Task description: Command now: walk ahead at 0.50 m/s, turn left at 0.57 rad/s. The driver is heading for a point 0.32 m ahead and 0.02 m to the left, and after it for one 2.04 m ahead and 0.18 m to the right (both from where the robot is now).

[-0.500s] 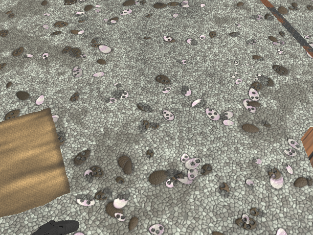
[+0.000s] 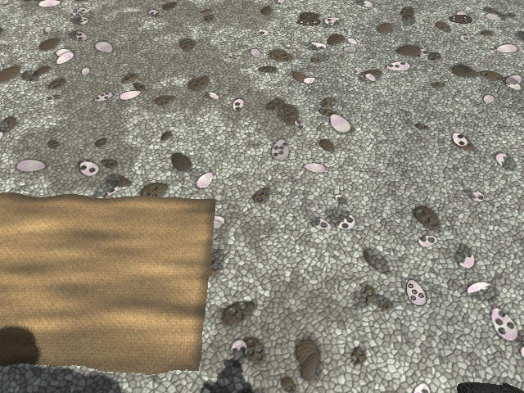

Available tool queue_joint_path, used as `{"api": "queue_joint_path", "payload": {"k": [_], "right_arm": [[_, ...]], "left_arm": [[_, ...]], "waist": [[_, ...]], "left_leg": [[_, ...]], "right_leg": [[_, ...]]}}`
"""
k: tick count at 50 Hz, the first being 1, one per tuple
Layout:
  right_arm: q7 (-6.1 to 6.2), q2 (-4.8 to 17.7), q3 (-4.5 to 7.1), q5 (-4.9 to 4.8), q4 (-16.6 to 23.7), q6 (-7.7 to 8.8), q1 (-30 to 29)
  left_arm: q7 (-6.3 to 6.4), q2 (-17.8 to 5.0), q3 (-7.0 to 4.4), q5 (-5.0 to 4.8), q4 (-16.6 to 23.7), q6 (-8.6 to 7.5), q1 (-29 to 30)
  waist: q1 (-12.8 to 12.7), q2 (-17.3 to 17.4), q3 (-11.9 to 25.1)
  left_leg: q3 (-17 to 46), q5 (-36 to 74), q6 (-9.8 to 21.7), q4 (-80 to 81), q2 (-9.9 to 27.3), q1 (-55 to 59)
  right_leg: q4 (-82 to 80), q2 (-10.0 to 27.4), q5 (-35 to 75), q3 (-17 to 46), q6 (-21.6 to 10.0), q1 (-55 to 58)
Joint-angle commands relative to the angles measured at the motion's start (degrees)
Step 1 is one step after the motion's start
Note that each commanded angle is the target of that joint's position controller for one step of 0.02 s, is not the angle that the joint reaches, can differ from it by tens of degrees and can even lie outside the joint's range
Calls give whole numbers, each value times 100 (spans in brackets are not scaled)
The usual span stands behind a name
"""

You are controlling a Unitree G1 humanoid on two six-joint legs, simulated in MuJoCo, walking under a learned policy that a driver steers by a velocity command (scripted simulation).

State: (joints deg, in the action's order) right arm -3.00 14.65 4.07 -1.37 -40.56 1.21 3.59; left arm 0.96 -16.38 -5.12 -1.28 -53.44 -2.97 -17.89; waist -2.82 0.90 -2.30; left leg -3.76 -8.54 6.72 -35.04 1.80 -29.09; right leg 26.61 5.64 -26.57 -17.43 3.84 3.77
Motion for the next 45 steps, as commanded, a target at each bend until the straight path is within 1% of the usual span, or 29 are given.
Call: {"api": "queue_joint_path", "payload": {"k": [1, 2, 3, 4, 5, 6, 7, 9, 11, 14, 16, 19, 22, 24, 25, 26, 27, 28, 29, 30, 31, 32, 33, 34, 36, 37, 39, 42, 45], "right_arm": [[180, 2064, 688, -83, -229, 5, 2018], [141, 1710, 540, 5, 4, 115, 2176], [105, 1319, 422, 67, -56, 208, 2016], [109, 1135, 367, 41, -24, 259, 1700], [119, 906, 298, 32, 66, 265, 1237], [143, 755, 236, 89, 174, 273, 963], [166, 698, 209, 118, 219, 278, 863], [223, 779, 216, 97, 168, 320, 970], [297, 861, 224, 97, 45, 341, 1185], [341, 846, 192, 107, -83, 347, 1367], [341, 880, 179, 118, -189, 372, 1506], [330, 923, 180, 135, -386, 388, 1688], [351, 952, 196, 138, -541, 316, 1793], [393, 1024, 212, 135, -540, 259, 1673], [419, 1093, 225, 145, -509, 232, 1591], [447, 1150, 231, 152, -478, 189, 1517], [479, 1156, 210, 143, -423, 145, 1377], [523, 1020, 131, 228, -280, 172, 1447], [376, 238, -109, 309, -191, 331, 2209], [292, 712, -52, 134, -193, 519, 1709], [237, 944, 1, -53, 46, 647, 1090], [256, 906, -24, -8, 128, 712, 786], [287, 913, 13, 126, 158, 722, 679], [302, 916, 45, 194, 182, 675, 763], [326, 787, 41, 228, 194, 562, 975], [343, 721, 22, 235, 219, 510, 942], [367, 586, -33, 251, 352, 461, 576], [336, 437, -94, 225, 499, 494, -63], [250, 483, -93, 136, 574, 560, -417]], "left_arm": [[-23, -124, 97, 279, 786, -161, -105], [-93, -400, 101, 61, 885, -428, 318], [-134, -723, 17, -175, 1064, -555, 953], [-110, -658, 46, -124, 1071, -618, 1010], [-60, -687, 14, 42, 975, -614, 964], [-54, -757, -38, 107, 940, -549, 830], [-74, -746, -54, 110, 910, -461, 722], [-82, -558, -21, 168, 896, -332, 704], [-82, -407, 38, 190, 980, -277, 1012], [-146, -308, 104, 118, 1043, -274, 1443], [-199, -263, 148, 62, 1107, -289, 1760], [-281, -315, 170, 3, 1237, -298, 2094], [-416, -325, 193, -12, 1392, -326, 2289], [-493, -380, 175, -6, 1420, -335, 2121], [-498, -481, 127, 13, 1379, -320, 1864], [-482, -648, 37, 32, 1278, -296, 1384], [-444, -872, -93, 46, 1087, -272, 567], [-369, -1282, -212, 79, 980, -230, -328], [-394, -1597, -269, 9, 946, -251, -531], [-371, -1055, -149, -45, 895, -223, -688], [-323, -902, -103, -5, 1005, -210, -338], [-299, -835, -74, 36, 1122, -198, 26], [-286, -739, -39, 62, 1211, -194, 297], [-262, -668, -1, 122, 1288, -198, 431], [-223, -684, -8, 87, 1362, -180, 517], [-192, -738, -24, 72, 1374, -181, 480], [-118, -921, -85, 45, 1369, -163, 351], [-48, -952, -109, -10, 1324, -85, 106], [-33, -848, -71, -24, 1191, -35, -256]], "waist": [[631, 1569, 1430], [906, 964, 2323], [1021, 549, 1574], [798, 269, 1136], [535, 30, 816], [317, 127, 712], [212, 144, 670], [166, 71, 572], [254, 103, 398], [483, 271, 235], [648, 298, 90], [796, 257, -152], [828, 188, -252], [673, 280, -94], [529, 401, 158], [271, 484, 512], [-186, 367, 951], [-479, -249, 1594], [40, -1652, 2244], [-366, -1094, 2320], [-402, -818, 1453], [-231, -169, 989], [-20, 48, 632], [180, -61, 567], [374, -261, 471], [383, -291, 406], [290, -324, 290], [14, -443, 263], [-200, -562, 305]], "left_leg": [[3342, -687, 1470, 804, 1241, 4868], [5196, -1518, 1846, 1829, 1782, 5253], [4455, -1004, 1499, 1975, 1663, 4887], [3698, -483, 1291, 1893, 1429, 4132], [3081, 108, 1115, 1897, 1182, 3294], [2720, 589, 1039, 1999, 1023, 2709], [2535, 834, 1013, 2124, 952, 2407], [2130, 1450, 1030, 2273, 875, 2055], [1744, 1783, 957, 2402, 789, 1984], [1196, 1614, 643, 2485, 582, 2027], [1044, 1175, 528, 2602, 618, 2086], [971, 1003, 492, 2633, 884, 2630], [812, 1631, 418, 2343, 1157, 3414], [604, 2885, 285, 1933, 1202, 3667], [494, 3981, 208, 1560, 1164, 3727], [364, 5010, 119, 897, 1076, 3733], [123, 5307, -64, -220, 852, 3360], [-34, 3611, -292, -1986, 627, 2013], [328, -1761, -725, -4001, -639, -545], [1132, -2223, -627, -4503, -514, -1314], [1144, -1748, -525, -4375, -204, -1709], [1060, -1353, -485, -3941, 29, -1531], [1007, -1170, -543, -3455, 164, -1255], [1026, -1075, -592, -3195, 269, -865], [928, -1072, -747, -2638, 341, -633], [833, -973, -843, -2353, 336, -600], [705, -302, -1003, -1573, 259, -528], [647, 1008, -1070, -255, -12, -18], [660, 1516, -1026, 331, -114, 194]], "right_leg": [[4625, -340, -188, 543, -156, -4106], [5401, -655, -843, 2049, -225, -4793], [5392, -391, -291, 2174, -386, -5327], [4935, -137, 228, 2174, -499, -5185], [4431, 66, 556, 2192, -483, -4748], [4093, 195, 778, 2244, -460, -4283], [3882, 238, 901, 2221, -413, -4021], [3411, 215, 1185, 2075, -264, -3893], [2734, 191, 1810, 1986, -143, -4071], [1623, 111, 3032, 1874, -189, -4011], [1086, 30, 3598, 1786, -283, -3907], [703, -40, 3630, 1804, -445, -4176], [483, -168, 3007, 1802, -660, -4576], [412, -361, 2501, 1649, -834, -4282], [467, -555, 2249, 1465, -928, -3829], [495, -788, 2070, 1285, -1046, -3161], [271, -959, 2338, 1244, -1222, -2010], [328, -27, 2613, 2627, -1622, -275], [-131, 1288, 1629, 5710, -2778, 1812], [-788, 1236, 712, 6285, -2627, 2073], [-929, 1084, 797, 5512, -2353, 1414], [-1014, 879, 1272, 4959, -2194, 535], [-1114, 719, 1931, 4588, -2158, -241], [-1235, 559, 2400, 4330, -2153, -715], [-1387, 407, 2826, 3991, -2177, -1222], [-1431, 350, 3041, 3811, -2178, -1473], [-1489, 166, 3144, 3481, -2069, -1834], [-1352, -179, 2778, 3178, -1732, -2124], [-1153, -19, 2384, 3344, -1625, -1782]]}}
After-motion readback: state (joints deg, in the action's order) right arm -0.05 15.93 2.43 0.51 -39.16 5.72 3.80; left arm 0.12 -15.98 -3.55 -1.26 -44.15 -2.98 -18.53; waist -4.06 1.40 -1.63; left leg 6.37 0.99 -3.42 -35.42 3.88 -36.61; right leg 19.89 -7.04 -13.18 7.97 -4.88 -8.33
